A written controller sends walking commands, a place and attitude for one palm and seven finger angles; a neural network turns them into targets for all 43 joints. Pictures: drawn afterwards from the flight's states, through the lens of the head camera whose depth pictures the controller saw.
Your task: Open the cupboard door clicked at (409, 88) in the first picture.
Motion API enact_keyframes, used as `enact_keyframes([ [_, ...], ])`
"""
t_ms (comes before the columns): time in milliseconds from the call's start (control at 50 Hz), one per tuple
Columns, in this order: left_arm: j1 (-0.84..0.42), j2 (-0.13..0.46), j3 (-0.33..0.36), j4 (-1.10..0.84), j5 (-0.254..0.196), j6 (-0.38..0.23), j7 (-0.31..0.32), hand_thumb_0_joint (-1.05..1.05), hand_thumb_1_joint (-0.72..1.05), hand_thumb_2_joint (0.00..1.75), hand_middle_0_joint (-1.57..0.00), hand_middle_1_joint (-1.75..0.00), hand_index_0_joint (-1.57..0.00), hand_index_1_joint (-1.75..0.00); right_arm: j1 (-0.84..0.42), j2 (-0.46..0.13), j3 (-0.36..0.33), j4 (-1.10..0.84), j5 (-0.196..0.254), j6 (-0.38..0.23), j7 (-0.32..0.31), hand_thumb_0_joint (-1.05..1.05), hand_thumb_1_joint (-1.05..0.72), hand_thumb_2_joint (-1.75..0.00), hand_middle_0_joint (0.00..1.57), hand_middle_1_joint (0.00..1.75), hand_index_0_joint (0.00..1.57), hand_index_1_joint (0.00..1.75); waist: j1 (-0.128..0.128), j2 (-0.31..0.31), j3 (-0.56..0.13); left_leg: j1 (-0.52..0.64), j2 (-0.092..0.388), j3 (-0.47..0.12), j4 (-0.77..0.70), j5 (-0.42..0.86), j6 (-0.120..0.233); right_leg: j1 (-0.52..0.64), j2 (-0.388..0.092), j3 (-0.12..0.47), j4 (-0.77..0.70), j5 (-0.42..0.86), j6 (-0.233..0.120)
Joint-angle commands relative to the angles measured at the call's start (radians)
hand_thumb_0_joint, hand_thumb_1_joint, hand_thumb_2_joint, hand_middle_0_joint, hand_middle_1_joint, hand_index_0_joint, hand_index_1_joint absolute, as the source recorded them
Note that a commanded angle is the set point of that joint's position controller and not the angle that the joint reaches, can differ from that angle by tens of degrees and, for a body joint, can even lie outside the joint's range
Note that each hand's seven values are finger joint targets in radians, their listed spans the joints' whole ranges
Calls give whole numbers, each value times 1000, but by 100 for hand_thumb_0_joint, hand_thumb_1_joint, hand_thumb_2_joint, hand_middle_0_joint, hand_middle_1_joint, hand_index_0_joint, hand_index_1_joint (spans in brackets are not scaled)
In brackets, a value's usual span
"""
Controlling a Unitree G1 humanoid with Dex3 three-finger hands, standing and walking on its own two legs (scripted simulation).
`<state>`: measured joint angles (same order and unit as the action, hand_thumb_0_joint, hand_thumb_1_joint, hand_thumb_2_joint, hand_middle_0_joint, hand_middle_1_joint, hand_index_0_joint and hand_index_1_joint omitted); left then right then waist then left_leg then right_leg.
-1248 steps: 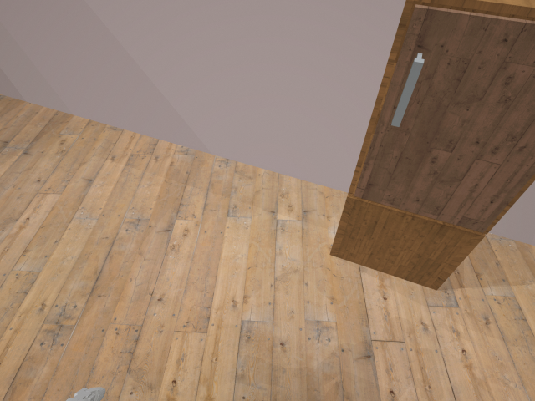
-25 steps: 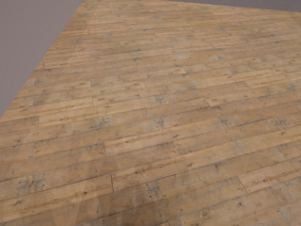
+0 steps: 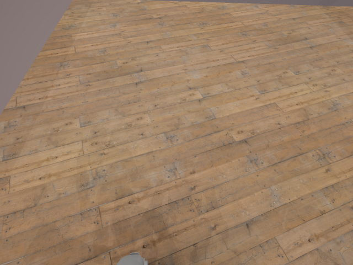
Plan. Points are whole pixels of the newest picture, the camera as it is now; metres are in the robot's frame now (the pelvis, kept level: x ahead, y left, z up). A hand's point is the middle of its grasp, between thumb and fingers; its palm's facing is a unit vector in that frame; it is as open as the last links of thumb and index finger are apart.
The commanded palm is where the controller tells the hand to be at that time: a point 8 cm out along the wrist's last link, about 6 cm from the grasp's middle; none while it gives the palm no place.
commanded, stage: turn to face it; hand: left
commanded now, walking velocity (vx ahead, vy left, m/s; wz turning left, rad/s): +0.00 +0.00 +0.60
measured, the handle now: out of the picture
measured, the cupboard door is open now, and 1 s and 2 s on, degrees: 38 38 38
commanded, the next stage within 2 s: none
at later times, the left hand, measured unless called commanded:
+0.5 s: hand (103, 251) +0.17 +0.19 -0.16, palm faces +0.29 -0.92 -0.26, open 7.4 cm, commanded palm none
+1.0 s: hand (97, 258) +0.16 +0.21 -0.17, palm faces +0.56 -0.77 -0.30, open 7.4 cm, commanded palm none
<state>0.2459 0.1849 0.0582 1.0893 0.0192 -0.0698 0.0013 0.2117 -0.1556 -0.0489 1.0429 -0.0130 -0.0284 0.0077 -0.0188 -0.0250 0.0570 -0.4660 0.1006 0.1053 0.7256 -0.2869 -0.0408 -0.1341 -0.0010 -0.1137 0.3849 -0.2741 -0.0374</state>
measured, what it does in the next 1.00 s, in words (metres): walks ahead, turning left: left foot, then right foot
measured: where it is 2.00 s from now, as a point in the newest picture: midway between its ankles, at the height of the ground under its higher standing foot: (183, 252)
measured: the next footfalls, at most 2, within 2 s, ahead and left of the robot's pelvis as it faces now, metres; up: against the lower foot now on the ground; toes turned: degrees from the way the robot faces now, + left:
left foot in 0.08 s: +0.16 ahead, +0.13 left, +0.00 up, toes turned +9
right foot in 0.38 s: +0.18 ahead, -0.13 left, +0.00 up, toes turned +9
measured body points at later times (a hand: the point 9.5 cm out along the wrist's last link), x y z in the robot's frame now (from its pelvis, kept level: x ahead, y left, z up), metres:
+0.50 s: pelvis +0.13 -0.02 -0.01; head +0.17 -0.03 +0.44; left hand +0.16 +0.24 -0.14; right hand +0.26 -0.26 -0.16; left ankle +0.09 +0.10 -0.68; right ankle +0.14 -0.14 -0.74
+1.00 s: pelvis +0.20 -0.04 -0.02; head +0.25 -0.01 +0.43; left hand +0.13 +0.25 -0.14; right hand +0.42 -0.20 -0.16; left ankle +0.13 +0.10 -0.74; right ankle +0.28 -0.14 -0.74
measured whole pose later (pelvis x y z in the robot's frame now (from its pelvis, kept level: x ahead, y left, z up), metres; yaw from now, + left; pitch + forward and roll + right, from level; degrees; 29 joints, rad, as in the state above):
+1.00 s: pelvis +0.20 -0.04 -0.02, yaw +35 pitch +2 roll +1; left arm 0.16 0.26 0.06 0.86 0.02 0.02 0.00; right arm 0.16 -0.24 -0.07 0.90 -0.02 0.06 0.01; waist 0.00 0.01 0.09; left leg -0.36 0.00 -0.08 0.61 -0.29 -0.04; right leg -0.35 -0.05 -0.03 0.64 -0.34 0.06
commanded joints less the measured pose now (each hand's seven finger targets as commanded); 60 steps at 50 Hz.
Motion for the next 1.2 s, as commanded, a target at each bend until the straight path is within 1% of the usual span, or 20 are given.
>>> enact_keyframes([
  [0, 46, 118, 14, -13, -10, -5, 13, 0, 90, 90, -20, -30, -20, -30, 77, -55, 9, -8, -4, -17, 1, 0, -90, -90, 20, 30, 20, 30, -16, -64, -58, 173, -48, 27, -209, 205, 20, 57, -214, 22, 12, 533, -48],
  [40, 76, 85, 7, -37, -12, 12, 20, 0, 90, 90, -20, -30, -20, -30, 217, -177, -16, 17, -17, -23, -9, 0, -90, -90, 20, 30, 20, 30, -61, 178, -139, 429, 109, -204, -246, 594, 119, -132, -119, -48, 315, 237, 36],
  [60, 98, 61, 1, -57, -19, 18, 23, 0, 90, 90, -20, -30, -20, -30, 274, -245, -33, 18, -20, -14, -20, 0, -90, -90, 20, 30, 20, 30, -74, 337, -191, 518, 283, -425, -288, 804, 246, -262, -15, -52, 557, -318, 65],
  [100, 9, 72, 6, -100, -8, 37, 24, 0, 90, 90, -20, -30, -20, -30, 208, -243, -29, -10, -18, 2, -39, 0, -90, -90, 20, 30, 20, 30, -52, 301, -149, 416, 296, -512, -345, 670, 277, -374, -41, 93, 767, -370, 71],
  [160, -47, 67, 14, -118, -8, 58, 12, 0, 90, 90, -20, -30, -20, -30, 88, -206, -24, -66, -17, 5, -43, 0, -90, -90, 20, 30, 20, 30, -7, 152, -110, 273, 212, -392, -365, 566, 229, -341, -71, 119, 692, -240, 97],
  [320, 49, 100, 37, -159, -2, 70, 14, 0, 90, 90, -20, -30, -20, -30, -69, -236, -59, -154, -9, 48, -23, 0, -90, -90, 20, 30, 20, 30, 58, 114, -118, 13, 59, -342, -315, 59, 128, 21, -20, 59, 115, 1, 89],
  [360, 67, 257, 68, -184, 17, 63, 27, 0, 90, 90, -20, -30, -20, -30, -104, -139, -48, -205, -2, 52, -6, 0, -90, -90, 20, 30, 20, 30, 92, -311, -70, -204, -151, -78, 76, -249, -1, 76, -433, 476, -187, -132, -64],
  [380, 36, 264, 59, -209, 12, 65, 27, 0, 90, 90, -20, -30, -20, -30, -119, -174, -54, -213, -8, 53, 2, 0, -90, -90, 20, 30, 20, 30, 89, -240, -59, -167, -104, -102, 306, -307, 7, -34, -507, 480, -195, -95, -131],
  [460, -52, 168, 33, -228, 8, 52, 32, 0, 90, 90, -20, -30, -20, -30, -103, -125, -38, -182, -3, 69, 14, 0, -90, -90, 20, 30, 20, 30, 21, -170, -41, -145, -43, -66, 370, -189, -24, 20, -341, 129, -26, 492, -77],
  [540, 39, 222, 41, -197, 10, 46, 30, 0, 90, 90, -20, -30, -20, -30, -158, -104, -16, -204, 3, 60, 23, 0, -90, -90, 20, 30, 20, 30, 62, -156, -81, -58, -83, 26, 72, -157, -21, 161, -337, 47, 83, 832, -53],
  [620, 6, 255, 49, -213, 2, 47, 23, 0, 90, 90, -20, -30, -20, -30, -87, -151, -24, -210, -1, 56, 21, 0, -90, -90, 20, 30, 20, 30, 13, -168, -142, 152, -126, 70, -166, 13, 7, 112, -314, -34, 233, 839, 2],
  [640, -16, 257, 48, -228, -5, 48, 21, 0, 90, 90, -20, -30, -20, -30, -7, -194, -34, -193, -7, 51, 18, 0, -90, -90, 20, 30, 20, 30, -39, -117, -184, 314, -94, 47, -257, 180, 28, 20, -314, -57, 360, 745, 34],
  [680, -59, 148, 19, -307, -14, 60, 15, 0, 90, 90, -20, -30, -20, -30, 137, -389, -81, -173, -9, 46, 6, 0, -90, -90, 20, 30, 20, 30, -103, 349, -268, 589, 361, -520, -293, 954, 304, -435, -105, -11, 801, -410, 133],
  [700, -103, 174, 22, -334, -5, 78, 23, 0, 90, 90, -20, -30, -20, -30, 150, -399, -82, -168, -5, 50, -4, 0, -90, -90, 20, 30, 20, 30, -99, 169, -237, 530, 376, -493, -281, 812, 330, -475, -114, 99, 859, -395, 126],
  [780, -79, 151, 33, -270, -1, 101, 10, 0, 90, 90, -20, -30, -20, -30, -48, -297, -57, -213, -11, 41, -22, 0, -90, -90, 20, 30, 20, 30, 0, 204, -110, 297, 157, -321, -345, 452, 197, -413, -102, 117, 763, -177, 131],
  [940, 46, 160, 37, -256, -3, 82, 8, 0, 90, 90, -20, -30, -20, -30, -143, -295, -74, -241, -7, 63, -9, 0, -90, -90, 20, 30, 20, 30, 64, 164, -102, 59, 53, -330, -243, 152, 130, -19, -17, 46, 149, 0, 107],
  [980, 75, 316, 64, -265, 19, 62, 24, 0, 90, 90, -20, -30, -20, -30, -137, -168, -54, -279, 6, 61, 3, 0, -90, -90, 20, 30, 20, 30, 86, -335, -87, -174, -177, -97, 203, -314, -5, 73, -452, 512, -151, 65, -54],
  [1000, 61, 315, 55, -280, 10, 63, 28, 0, 90, 90, -20, -30, -20, -30, -129, -210, -57, -279, -3, 66, 9, 0, -90, -90, 20, 30, 20, 30, 84, -269, -90, -128, -117, -157, 415, -334, 13, -52, -505, 503, -149, 14, -123],
  [1060, -67, 193, 30, -302, 6, 64, 35, 0, 90, 90, -20, -30, -20, -30, -125, -177, -51, -236, -4, 81, 17, 0, -90, -90, 20, 30, 20, 30, 9, -215, -49, -116, -58, -126, 511, -192, -13, -74, -343, 221, -54, 300, -82],
  [1180, 45, 243, 46, -250, 10, 53, 33, 0, 90, 90, -20, -30, -20, -30, -179, -116, -20, -237, 8, 68, 27, 0, -90, -90, 20, 30, 20, 30, 67, -169, -124, 1, -93, 3, 58, -182, -20, 140, -348, 80, 75, 705, -70],
])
